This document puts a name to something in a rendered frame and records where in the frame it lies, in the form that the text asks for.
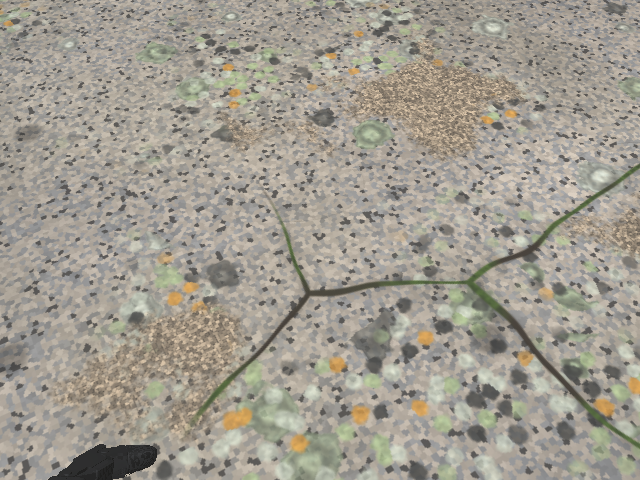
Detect left robot hand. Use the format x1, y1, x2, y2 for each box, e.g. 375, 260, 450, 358
48, 444, 157, 480

